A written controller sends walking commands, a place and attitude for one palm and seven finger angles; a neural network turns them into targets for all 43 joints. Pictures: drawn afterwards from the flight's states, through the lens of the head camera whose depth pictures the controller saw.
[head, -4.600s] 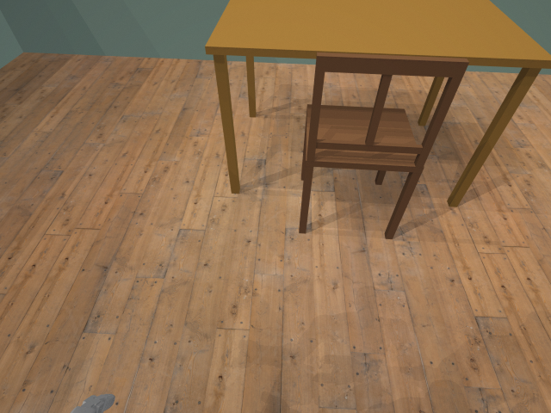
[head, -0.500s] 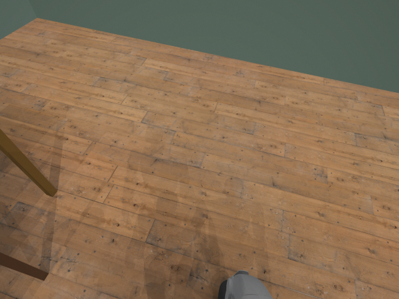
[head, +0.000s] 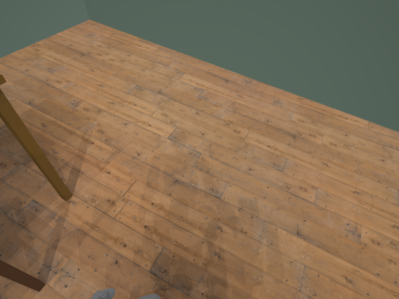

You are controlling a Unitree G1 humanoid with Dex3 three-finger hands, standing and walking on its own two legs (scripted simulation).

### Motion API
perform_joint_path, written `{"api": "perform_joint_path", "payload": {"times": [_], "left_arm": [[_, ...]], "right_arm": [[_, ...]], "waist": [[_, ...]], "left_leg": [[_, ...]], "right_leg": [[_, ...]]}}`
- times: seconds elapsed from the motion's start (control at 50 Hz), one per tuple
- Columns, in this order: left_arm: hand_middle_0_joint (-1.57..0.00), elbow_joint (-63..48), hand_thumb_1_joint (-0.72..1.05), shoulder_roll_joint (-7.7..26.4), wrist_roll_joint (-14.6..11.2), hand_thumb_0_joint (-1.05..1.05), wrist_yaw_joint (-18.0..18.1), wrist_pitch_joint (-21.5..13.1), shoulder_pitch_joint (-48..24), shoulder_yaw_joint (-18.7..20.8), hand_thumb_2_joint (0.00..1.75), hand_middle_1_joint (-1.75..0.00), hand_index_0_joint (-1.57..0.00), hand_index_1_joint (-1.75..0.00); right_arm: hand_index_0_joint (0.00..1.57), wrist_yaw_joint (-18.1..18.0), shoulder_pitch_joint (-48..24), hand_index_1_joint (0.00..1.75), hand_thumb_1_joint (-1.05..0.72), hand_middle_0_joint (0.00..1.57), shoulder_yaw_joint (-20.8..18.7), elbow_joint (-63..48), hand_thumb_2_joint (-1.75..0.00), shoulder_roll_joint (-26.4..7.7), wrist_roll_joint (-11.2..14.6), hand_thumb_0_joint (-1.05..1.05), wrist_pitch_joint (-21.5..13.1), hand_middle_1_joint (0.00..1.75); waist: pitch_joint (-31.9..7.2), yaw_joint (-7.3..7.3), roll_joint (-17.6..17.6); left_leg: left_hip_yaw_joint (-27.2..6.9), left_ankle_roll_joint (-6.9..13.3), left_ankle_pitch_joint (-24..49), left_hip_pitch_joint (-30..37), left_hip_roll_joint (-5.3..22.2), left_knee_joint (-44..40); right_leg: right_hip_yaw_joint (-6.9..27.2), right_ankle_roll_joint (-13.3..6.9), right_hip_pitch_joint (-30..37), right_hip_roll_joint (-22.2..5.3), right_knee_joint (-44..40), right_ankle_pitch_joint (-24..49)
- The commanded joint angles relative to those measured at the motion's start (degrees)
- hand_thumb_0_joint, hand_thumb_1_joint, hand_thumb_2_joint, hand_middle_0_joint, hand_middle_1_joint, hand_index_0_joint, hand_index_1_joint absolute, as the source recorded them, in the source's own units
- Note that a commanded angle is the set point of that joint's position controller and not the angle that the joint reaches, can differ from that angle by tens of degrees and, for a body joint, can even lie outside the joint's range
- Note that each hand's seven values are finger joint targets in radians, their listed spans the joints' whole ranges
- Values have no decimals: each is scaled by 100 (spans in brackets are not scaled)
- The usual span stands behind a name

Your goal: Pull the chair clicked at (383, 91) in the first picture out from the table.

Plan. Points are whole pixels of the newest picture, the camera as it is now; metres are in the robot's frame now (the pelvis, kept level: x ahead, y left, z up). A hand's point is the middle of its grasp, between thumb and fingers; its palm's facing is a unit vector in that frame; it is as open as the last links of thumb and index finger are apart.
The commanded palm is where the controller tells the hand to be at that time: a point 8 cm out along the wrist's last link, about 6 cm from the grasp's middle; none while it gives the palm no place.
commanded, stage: turn to face it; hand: left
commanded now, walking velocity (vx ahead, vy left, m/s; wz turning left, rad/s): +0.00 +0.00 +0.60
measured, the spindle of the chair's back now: out of the picture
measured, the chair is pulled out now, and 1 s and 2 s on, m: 0.00 0.00 0.00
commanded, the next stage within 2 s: take the last steps up to it in 1.62 s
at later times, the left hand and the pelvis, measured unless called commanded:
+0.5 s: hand out of the picture +0.07 +0.20 -0.13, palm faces +0.30 -0.91 -0.28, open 7.4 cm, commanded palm none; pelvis +0.01 -0.03 +0.01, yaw +16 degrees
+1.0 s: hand out of the picture -0.12 +0.16 -0.17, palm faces +0.62 -0.74 -0.25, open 7.4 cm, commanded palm none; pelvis -0.01 -0.03 +0.00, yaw +36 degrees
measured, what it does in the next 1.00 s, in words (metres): steps on the spot, turning left: right foot, then left foot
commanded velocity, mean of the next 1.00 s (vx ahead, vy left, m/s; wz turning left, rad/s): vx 0.00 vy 0.00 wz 0.60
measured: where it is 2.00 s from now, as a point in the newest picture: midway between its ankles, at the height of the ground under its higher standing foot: outside the picture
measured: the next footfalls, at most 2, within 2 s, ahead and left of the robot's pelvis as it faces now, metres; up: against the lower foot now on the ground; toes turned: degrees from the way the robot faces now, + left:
right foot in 0.54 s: +0.09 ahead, -0.15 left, +0.00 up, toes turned +16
left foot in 0.98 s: -0.05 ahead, +0.08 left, +0.00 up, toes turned +41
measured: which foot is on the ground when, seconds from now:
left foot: down 0.00-0.52, up 0.54-0.96, down 0.98-1.00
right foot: down 0.00-0.02, up 0.04-0.52, down 0.54-0.98, up 1.00-1.00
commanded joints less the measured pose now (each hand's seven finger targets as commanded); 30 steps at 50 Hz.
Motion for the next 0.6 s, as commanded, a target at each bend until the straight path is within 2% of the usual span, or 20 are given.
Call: {"api": "perform_joint_path", "payload": {"times": [0.0, 0.02, 0.04, 0.06, 0.08, 0.1, 0.12, 0.14, 0.18, 0.22, 0.34, 0.42, 0.44, 0.46, 0.48, 0.5, 0.52, 0.54, 0.56, 0.58], "left_arm": [[-20, -724, 90, 461, -86, 0, 9, 84, 64, 150, 90, -30, -20, -30], [-20, -806, 90, 632, -27, 0, 17, 105, -97, 166, 90, -30, -20, -30], [-20, -738, 90, 572, 4, 0, 19, 118, -212, 186, 90, -30, -20, -30], [-20, -695, 90, 624, 5, 0, -9, 101, -191, 231, 90, -30, -20, -30], [-20, -626, 90, 675, 4, 0, -48, 82, -124, 240, 90, -30, -20, -30], [-20, -536, 90, 676, -4, 0, -62, 91, 52, 249, 90, -30, -20, -30], [-20, -484, 90, 682, -10, 0, -63, 103, 173, 243, 90, -30, -20, -30], [-20, -457, 90, 687, -26, 0, -51, 116, 251, 242, 90, -30, -20, -30], [-20, -461, 90, 729, -35, 0, -36, 138, 221, 241, 90, -30, -20, -30], [-20, -524, 90, 734, -46, 0, -9, 159, 136, 233, 90, -30, -20, -30], [-20, -715, 90, 755, -74, 0, 17, 172, -93, 195, 90, -30, -20, -30], [-20, -715, 90, 753, -109, 0, 35, 138, 245, 180, 90, -30, -20, -30], [-20, -684, 90, 783, -121, 0, 43, 125, 468, 192, 90, -30, -20, -30], [-20, -625, 90, 847, -119, 0, 53, 101, 745, 212, 90, -30, -20, -30], [-20, -604, 90, 1075, -78, 0, 72, 48, 979, 262, 90, -30, -20, -30], [-20, -681, 90, 1650, 31, 0, 115, -5, 1018, 363, 90, -30, -20, -30], [-20, -839, 90, 1873, 11, 0, 124, 51, 690, 337, 90, -30, -20, -30], [-20, -977, 90, 1664, -6, 0, 129, 58, 269, 271, 90, -30, -20, -30], [-20, -1015, 90, 1408, -20, 0, 126, 0, -82, 254, 90, -30, -20, -30], [-20, -1040, 90, 1289, -25, 0, 121, -2, -208, 220, 90, -30, -20, -30]], "right_arm": [[20, -27, 1251, 30, -90, 20, -325, -266, -90, -1443, -67, 0, -149, 30], [20, -54, 1214, 30, -90, 20, -313, -238, -90, -1466, -56, 0, -129, 30], [20, -103, 915, 30, -90, 20, -297, -301, -90, -1312, -45, 0, -153, 30], [20, -129, 593, 30, -90, 20, -259, -423, -90, -1196, -42, 0, -163, 30], [20, -139, 339, 30, -90, 20, -201, -519, -90, -1057, -32, 0, -191, 30], [20, -150, 238, 30, -90, 20, -185, -553, -90, -1032, -24, 0, -215, 30], [20, -158, 247, 30, -90, 20, -188, -559, -90, -1047, -8, 0, -235, 30], [20, -157, 249, 30, -90, 20, -203, -575, -90, -1077, 0, 0, -238, 30], [20, -151, 319, 30, -90, 20, -221, -550, -90, -1093, 20, 0, -234, 30], [20, -129, 363, 30, -90, 20, -250, -520, -90, -1112, 9, 0, -202, 30], [20, -78, 300, 30, -90, 20, -339, -512, -90, -1265, -22, 0, -85, 30], [20, -46, -15, 30, -90, 20, -399, -623, -90, -1340, -31, 0, -12, 30], [20, -37, -147, 30, -90, 20, -411, -677, -90, -1352, -27, 0, 7, 30], [20, -24, -289, 30, -90, 20, -417, -740, -90, -1304, -2, 0, 28, 30], [20, 4, -382, 30, -90, 20, -403, -800, -90, -1145, 37, 0, 39, 30], [20, 23, -252, 30, -90, 20, -343, -900, -90, -686, 84, 0, 54, 30], [20, 12, -370, 30, -90, 20, -374, -996, -90, -807, 5, 0, 42, 30], [20, 51, -359, 30, -90, 20, -396, -980, -90, -978, -43, 0, 78, 30], [20, 80, -250, 30, -90, 20, -397, -831, -90, -905, -62, 0, 134, 30], [20, 105, -135, 30, -90, 20, -400, -736, -90, -891, -47, 0, 160, 30]], "waist": [[-569, -384, 2577], [-718, -346, 1581], [-640, -271, 1611], [-629, -162, 1410], [-602, -61, 1112], [-759, 6, 903], [-899, 22, 772], [-1023, 31, 685], [-1044, -1, 590], [-965, -52, 583], [-641, -144, 919], [-703, -8, 1144], [-714, 100, 1144], [-724, 242, 980], [-766, 386, 527], [-704, 419, -1252], [-422, 393, -1764], [-190, 184, -1012], [-50, -32, -1080], [39, -116, -1093]], "left_leg": [[-3293, 1362, 3931, 1595, 1998, -2186], [-3104, 1588, 2905, 1501, 2068, -2197], [-2966, 1399, 2251, 1417, 1610, -2299], [-2782, 1247, 1963, 1413, 1379, -2216], [-2367, 1087, 2055, 1350, 1165, -2164], [-2094, 985, 2246, 1479, 975, -2144], [-1945, 943, 2425, 1605, 846, -2116], [-1878, 989, 2469, 1689, 829, -2099], [-1931, 1026, 2523, 1819, 777, -2149], [-2140, 1136, 2215, 1790, 825, -2214], [-2699, 1253, 1402, 1424, 744, -2284], [-2915, 1148, 1329, 878, 515, -2129], [-2939, 1073, 1183, 625, 419, -2031], [-2846, 907, 803, 199, 247, -1878], [-2559, 607, 293, -393, -84, -1396], [-1543, 97, -998, -1510, -873, 71], [-1120, -32, -1643, -1588, -985, 1434], [-1315, 34, -1348, -1282, -722, 2198], [-1279, 12, -979, -1296, -618, 2531], [-1132, -32, -773, -1207, -528, 2787]], "right_leg": [[820, 452, -1979, 122, 2682, -2074], [1501, 321, -1961, 40, 3325, -1752], [1684, 319, -2300, -29, 3475, -1240], [1770, 343, -2410, -23, 3594, -814], [1819, 380, -2348, -58, 3583, -384], [1845, 420, -2257, -33, 3521, -107], [1850, 458, -2181, 4, 3447, 42], [1866, 483, -2096, 13, 3305, 55], [1889, 529, -2048, 38, 3077, 113], [1904, 565, -1984, 68, 2743, -10], [1892, 532, -1591, 247, 1587, -412], [1797, 414, -645, 512, 492, -321], [1777, 382, -268, 557, 55, -74], [1706, 349, 328, 552, -616, 407], [1992, 238, 1027, 192, -1550, 567], [3656, -277, 1537, -1386, -2491, -409], [4352, -731, 532, -2317, -2671, -496], [3823, -817, -274, -2140, -2663, -633], [3350, -633, -368, -1686, -2571, -253], [3016, -521, -440, -1456, -2384, 211]]}}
